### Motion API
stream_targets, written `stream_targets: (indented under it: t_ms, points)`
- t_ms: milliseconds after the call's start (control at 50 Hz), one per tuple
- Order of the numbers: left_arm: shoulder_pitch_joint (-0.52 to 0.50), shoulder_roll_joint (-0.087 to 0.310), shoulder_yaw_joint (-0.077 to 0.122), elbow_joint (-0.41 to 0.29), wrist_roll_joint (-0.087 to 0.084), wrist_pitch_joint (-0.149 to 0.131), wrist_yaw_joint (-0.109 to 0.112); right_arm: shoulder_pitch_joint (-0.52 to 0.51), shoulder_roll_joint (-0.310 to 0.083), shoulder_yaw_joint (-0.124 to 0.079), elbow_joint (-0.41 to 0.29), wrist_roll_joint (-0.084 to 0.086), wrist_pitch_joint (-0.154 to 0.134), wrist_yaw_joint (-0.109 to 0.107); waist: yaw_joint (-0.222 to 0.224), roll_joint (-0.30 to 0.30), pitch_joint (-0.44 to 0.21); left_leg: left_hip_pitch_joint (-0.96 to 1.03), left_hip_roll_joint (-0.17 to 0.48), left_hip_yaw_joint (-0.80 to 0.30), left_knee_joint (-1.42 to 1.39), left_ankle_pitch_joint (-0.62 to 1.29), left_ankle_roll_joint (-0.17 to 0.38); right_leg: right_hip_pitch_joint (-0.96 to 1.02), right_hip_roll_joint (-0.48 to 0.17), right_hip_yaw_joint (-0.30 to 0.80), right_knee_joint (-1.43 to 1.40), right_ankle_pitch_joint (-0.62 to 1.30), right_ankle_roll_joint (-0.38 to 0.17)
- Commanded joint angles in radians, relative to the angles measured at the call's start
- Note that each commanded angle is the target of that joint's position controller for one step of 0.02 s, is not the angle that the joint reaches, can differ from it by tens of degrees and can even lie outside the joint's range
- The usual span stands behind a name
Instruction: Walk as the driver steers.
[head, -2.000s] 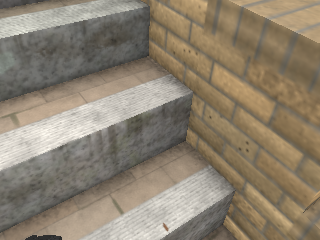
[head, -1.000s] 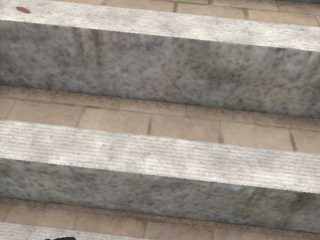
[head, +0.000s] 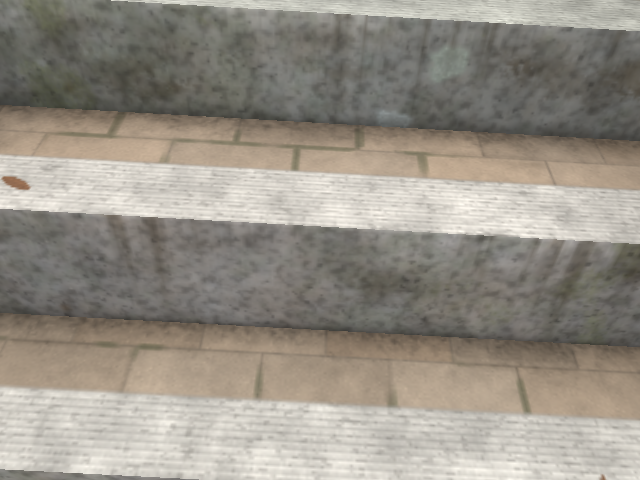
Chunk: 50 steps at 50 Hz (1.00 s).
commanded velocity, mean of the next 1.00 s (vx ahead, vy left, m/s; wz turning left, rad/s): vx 0.50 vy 0.00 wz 0.00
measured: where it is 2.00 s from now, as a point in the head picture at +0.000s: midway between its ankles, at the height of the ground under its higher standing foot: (221, 190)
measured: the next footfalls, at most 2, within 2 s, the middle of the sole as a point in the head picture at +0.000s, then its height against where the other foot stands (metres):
right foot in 0.52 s outside the picture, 0.20 m higher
left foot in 1.06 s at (132, 413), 0.22 m higher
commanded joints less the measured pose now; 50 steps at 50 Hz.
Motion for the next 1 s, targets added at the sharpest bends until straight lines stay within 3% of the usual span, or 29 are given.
stream_targets:
  t_ms: [20,40,60,120,200,260,340,360,380,400,420,440,460,480,500,520,540,560,580,600,640,660,700,740,780,920,960,980,1000]
  points:
    - [-0.054,-0.205,-0.059,-0.197,0.017,-0.028,-0.052,0.136,-0.058,0.007,0.017,-0.046,-0.036,-0.019,0.056,0.460,-0.004,0.381,0.297,-1.064,-0.706,-0.515,0.056,-0.684,0.226,0.282,0.926,0.270,0.053]
    - [-0.173,-0.171,-0.074,-0.296,0.058,-0.034,-0.057,0.019,-0.131,-0.020,0.008,-0.022,-0.048,-0.030,0.141,0.289,0.126,0.264,0.385,-0.971,-0.733,-0.548,0.085,-0.770,0.124,0.188,1.070,0.410,0.092]
    - [-0.242,-0.109,-0.074,-0.311,0.062,-0.043,-0.061,0.020,-0.082,-0.012,0.027,0.001,-0.069,-0.028,0.109,0.106,0.140,0.250,0.341,-0.832,-0.656,-0.390,0.087,-0.790,0.106,0.163,1.161,0.470,0.089]
    - [-0.259,-0.102,-0.081,-0.321,0.027,-0.028,-0.065,0.104,0.023,0.013,0.107,0.003,-0.111,-0.034,0.093,-0.049,0.178,0.225,0.264,-0.545,-0.532,-0.055,0.036,-0.796,0.084,0.242,1.183,0.553,0.030]
    - [-0.220,-0.141,-0.082,-0.302,-0.009,0.012,-0.045,0.159,0.000,-0.001,0.141,-0.003,-0.131,-0.044,0.105,-0.034,0.199,0.282,0.222,-0.367,-0.526,0.083,0.067,-0.876,0.112,0.205,1.244,0.470,-0.003]
    - [-0.345,-0.173,-0.092,-0.361,-0.009,0.027,-0.022,0.202,0.009,0.000,0.156,-0.008,-0.139,-0.044,0.078,0.027,0.226,0.351,0.229,-0.313,-0.605,0.085,0.104,-1.025,0.096,0.147,1.332,0.317,0.004]
    - [-0.553,-0.176,-0.113,-0.483,-0.020,0.048,-0.038,0.215,0.022,-0.002,0.184,0.003,-0.113,-0.074,0.051,0.104,0.228,0.399,0.177,-0.215,-0.798,0.260,0.122,-0.961,-0.002,-0.021,1.061,0.202,0.005]
    - [-0.496,-0.209,-0.137,-0.447,-0.034,0.058,-0.047,0.215,0.016,-0.003,0.193,0.016,-0.105,-0.086,0.047,0.143,0.190,0.428,0.175,-0.152,-0.885,0.406,0.145,-0.830,-0.014,-0.064,0.888,0.173,-0.024]
    - [-0.411,-0.208,-0.149,-0.409,-0.053,0.060,-0.049,0.091,0.022,0.002,0.165,0.043,-0.096,-0.088,0.105,0.122,0.150,0.284,0.100,0.001,-0.863,0.747,0.121,-0.480,0.015,-0.096,0.569,0.134,-0.048]
    - [-0.288,-0.198,-0.140,-0.364,-0.055,0.060,-0.034,0.020,-0.001,0.010,0.124,0.070,-0.095,-0.087,0.170,0.137,0.063,0.223,0.126,0.023,-0.731,1.527,0.143,-0.207,0.093,-0.101,0.485,0.065,-0.065]
    - [-0.124,-0.124,-0.109,-0.305,-0.072,0.072,-0.031,0.014,-0.115,-0.007,0.101,0.082,-0.119,-0.080,0.228,0.139,-0.091,0.298,0.162,-0.008,-0.546,2.006,0.170,-0.032,0.179,-0.200,0.415,-0.054,-0.031]
    - [-0.206,-0.094,-0.110,-0.284,-0.075,0.026,-0.024,0.112,-0.078,0.000,0.102,0.115,-0.125,-0.061,0.107,0.023,-0.251,0.126,0.122,-0.105,-0.328,2.023,0.121,0.270,0.166,-0.067,0.330,0.122,-0.081]
    - [-0.056,-0.067,-0.100,-0.289,-0.077,0.034,-0.009,0.095,-0.211,-0.026,0.095,0.117,-0.158,-0.028,0.187,0.128,-0.405,0.156,0.116,-0.124,-0.184,1.847,0.111,0.382,0.156,0.053,0.133,0.150,-0.057]
    - [0.030,0.036,-0.070,-0.223,-0.036,0.046,-0.002,0.043,-0.184,-0.028,0.078,0.125,-0.177,0.007,0.199,0.020,-0.497,0.044,0.005,-0.078,0.015,1.741,0.045,0.521,0.153,0.136,-0.015,0.033,-0.062]
    - [0.122,0.026,-0.053,-0.152,-0.038,0.069,-0.013,-0.031,-0.159,-0.031,0.062,0.074,-0.204,0.026,0.232,0.030,-0.476,0.068,-0.005,-0.148,0.206,1.286,0.080,0.522,0.175,0.054,-0.091,0.141,-0.023]
    - [0.051,0.036,-0.028,-0.081,-0.028,0.080,-0.014,-0.096,-0.025,-0.010,0.060,0.017,-0.199,0.022,0.190,-0.058,-0.349,-0.056,-0.095,-0.201,0.548,0.659,0.085,0.454,0.134,0.095,-0.165,0.108,-0.057]
    - [0.002,0.036,-0.017,-0.073,0.032,0.061,-0.030,-0.184,0.109,0.018,0.011,-0.008,-0.181,0.008,0.203,0.052,-0.133,-0.307,-0.122,-0.348,0.982,0.455,0.058,0.352,0.009,0.273,-0.299,0.207,-0.095]
    - [0.005,0.041,-0.015,-0.059,0.088,0.062,-0.019,-0.249,0.138,0.033,-0.111,-0.012,-0.150,0.001,0.192,0.035,-0.168,-0.547,-0.191,-0.385,1.339,0.467,0.050,0.293,-0.195,0.559,-0.408,-0.008,-0.183]
    - [-0.007,-0.006,-0.022,-0.023,0.076,0.049,-0.027,-0.405,0.164,0.054,-0.229,-0.032,-0.123,-0.013,0.164,0.015,0.005,-0.703,-0.154,-0.360,1.432,0.414,0.054,0.089,-0.251,0.720,-0.558,-0.364,-0.141]
    - [-0.031,-0.055,-0.036,0.026,0.054,0.026,-0.034,-0.419,0.181,0.069,-0.274,-0.034,-0.102,-0.016,0.094,0.023,0.151,-0.801,-0.140,-0.388,1.452,0.391,0.049,-0.032,-0.227,0.660,-0.592,-0.420,-0.087]
    - [-0.058,-0.091,-0.052,0.054,0.032,-0.009,-0.039,-0.236,0.146,0.073,-0.219,-0.007,-0.062,-0.023,0.010,0.054,0.241,-0.798,-0.131,-0.402,1.379,0.395,0.012,-0.141,-0.186,0.453,-0.617,-0.195,-0.019]
    - [-0.077,-0.096,-0.061,0.060,0.027,-0.021,-0.036,-0.205,0.110,0.063,-0.207,0.007,-0.040,-0.029,-0.015,0.053,0.249,-0.773,-0.129,-0.407,1.390,0.405,-0.009,-0.191,-0.200,0.403,-0.646,-0.103,-0.023]
    - [-0.012,-0.012,-0.047,0.080,0.008,-0.048,-0.032,-0.216,0.072,0.045,-0.195,0.043,-0.017,-0.057,0.011,-0.009,0.232,-0.800,-0.157,-0.333,1.535,0.344,-0.033,-0.142,-0.244,0.354,-0.743,-0.034,-0.086]
    - [0.036,0.039,-0.028,0.100,-0.002,-0.078,-0.033,-0.276,0.054,0.033,-0.228,0.027,-0.009,-0.064,0.022,0.013,0.241,-0.866,-0.126,-0.339,1.469,0.306,-0.019,-0.028,-0.227,0.295,-0.807,-0.059,-0.075]
    - [0.136,0.060,-0.016,0.129,0.003,-0.101,-0.033,-0.367,0.088,0.039,-0.250,0.020,-0.002,-0.084,0.084,-0.004,0.233,-1.061,-0.117,-0.347,1.643,0.196,0.004,0.204,-0.251,0.288,-0.846,-0.005,-0.077]
    - [0.300,0.007,-0.011,0.121,-0.001,-0.111,-0.001,-0.604,0.132,0.062,-0.366,0.015,0.020,-0.017,0.153,-0.032,0.176,-1.097,0.066,-0.124,1.284,0.168,-0.020,0.476,-0.224,0.137,-0.998,0.060,-0.072]
    - [0.336,0.038,0.005,0.105,0.018,-0.102,0.011,-0.657,0.134,0.060,-0.396,0.008,0.029,-0.007,0.194,-0.068,0.135,-1.133,0.113,-0.124,1.252,0.127,-0.010,0.622,-0.257,0.157,-1.037,0.140,-0.090]
    - [0.308,0.065,0.009,0.089,0.009,-0.100,0.016,-0.608,0.113,0.064,-0.369,0.019,0.029,0.008,0.185,-0.060,0.112,-0.988,0.117,-0.041,1.025,0.085,-0.009,0.598,-0.221,0.086,-1.096,0.187,-0.095]
    - [0.314,0.050,0.010,0.082,-0.018,-0.093,0.027,-0.670,0.154,0.091,-0.393,0.027,0.027,0.019,0.227,-0.149,0.117,-0.761,0.124,-0.060,0.800,-0.062,0.027,0.488,-0.215,0.057,-1.164,0.356,-0.089]
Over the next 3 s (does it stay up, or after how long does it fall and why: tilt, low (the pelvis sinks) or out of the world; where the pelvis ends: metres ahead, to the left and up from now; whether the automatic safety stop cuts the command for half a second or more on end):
stays up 0.92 -0.21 0.85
